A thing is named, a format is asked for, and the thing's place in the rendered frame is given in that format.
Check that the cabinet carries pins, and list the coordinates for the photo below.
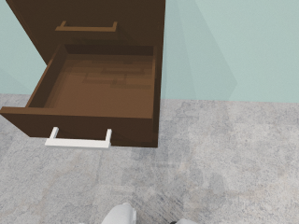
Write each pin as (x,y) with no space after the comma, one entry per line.
(138,23)

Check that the drawer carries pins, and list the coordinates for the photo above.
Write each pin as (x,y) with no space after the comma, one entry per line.
(86,90)

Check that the handle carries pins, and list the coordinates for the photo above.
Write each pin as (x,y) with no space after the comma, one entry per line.
(54,142)
(77,31)

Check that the left robot thigh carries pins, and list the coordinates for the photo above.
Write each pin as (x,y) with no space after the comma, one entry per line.
(121,214)

